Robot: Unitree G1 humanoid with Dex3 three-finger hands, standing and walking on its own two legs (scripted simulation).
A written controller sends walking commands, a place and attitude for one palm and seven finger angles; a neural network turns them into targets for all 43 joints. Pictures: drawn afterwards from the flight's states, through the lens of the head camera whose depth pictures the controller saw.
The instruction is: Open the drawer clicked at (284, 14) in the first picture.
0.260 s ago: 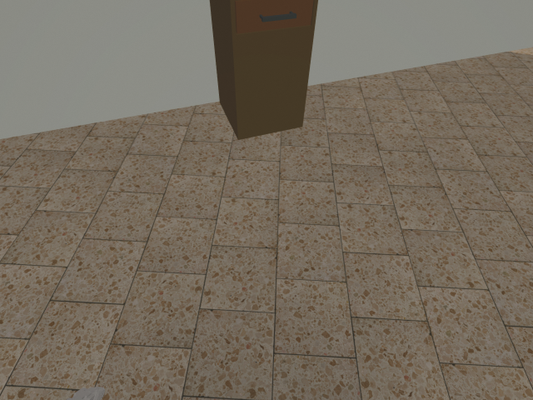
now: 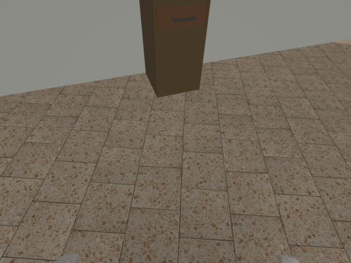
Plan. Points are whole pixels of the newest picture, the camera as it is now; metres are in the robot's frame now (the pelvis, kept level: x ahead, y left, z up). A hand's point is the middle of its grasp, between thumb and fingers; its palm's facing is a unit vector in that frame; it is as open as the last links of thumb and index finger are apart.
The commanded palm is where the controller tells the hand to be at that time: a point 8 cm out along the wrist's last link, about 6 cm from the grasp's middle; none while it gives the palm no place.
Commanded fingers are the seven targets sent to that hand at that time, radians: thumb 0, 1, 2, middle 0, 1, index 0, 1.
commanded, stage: stand and wait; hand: left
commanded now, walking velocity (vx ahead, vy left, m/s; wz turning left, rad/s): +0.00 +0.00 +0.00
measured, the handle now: (183, 18) +1.71 +0.04 -0.08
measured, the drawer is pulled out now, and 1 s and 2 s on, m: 0.00 0.00 0.00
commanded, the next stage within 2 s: look at it before walking up in 0.64 s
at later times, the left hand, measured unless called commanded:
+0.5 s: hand out of the picture +0.06 +0.24 -0.15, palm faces -0.03 -0.94 -0.34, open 7.4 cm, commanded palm none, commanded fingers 0.00 0.90 0.90 -0.20 -0.30 -0.20 -0.30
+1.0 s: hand out of the picture +0.06 +0.23 -0.15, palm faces -0.05 -0.94 -0.33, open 7.4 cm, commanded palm none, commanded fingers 0.00 0.90 0.90 -0.20 -0.30 -0.20 -0.30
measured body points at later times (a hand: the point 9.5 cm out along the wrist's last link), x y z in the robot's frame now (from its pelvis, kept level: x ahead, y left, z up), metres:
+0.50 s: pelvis -0.02 -0.01 +0.00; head -0.01 -0.01 +0.45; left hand +0.06 +0.29 -0.13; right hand +0.05 -0.31 -0.13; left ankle -0.03 +0.11 -0.74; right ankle -0.02 -0.13 -0.74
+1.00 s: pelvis -0.02 -0.01 +0.01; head -0.02 -0.01 +0.46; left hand +0.06 +0.28 -0.13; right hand +0.05 -0.31 -0.13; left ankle -0.03 +0.11 -0.74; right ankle -0.02 -0.13 -0.74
